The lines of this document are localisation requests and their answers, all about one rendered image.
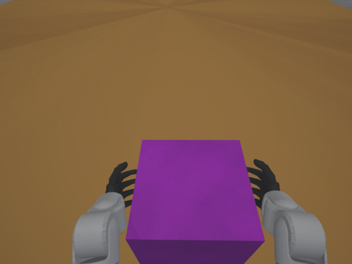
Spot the robot left forearm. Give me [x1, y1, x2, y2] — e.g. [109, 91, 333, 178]
[72, 192, 127, 264]

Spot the robot right forearm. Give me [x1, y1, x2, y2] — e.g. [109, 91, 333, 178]
[261, 190, 328, 264]

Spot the robot right hand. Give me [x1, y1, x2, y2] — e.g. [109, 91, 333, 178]
[246, 159, 280, 209]

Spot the carton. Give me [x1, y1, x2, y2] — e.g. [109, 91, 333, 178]
[126, 140, 265, 264]

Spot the robot left hand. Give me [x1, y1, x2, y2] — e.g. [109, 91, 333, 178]
[105, 162, 137, 208]

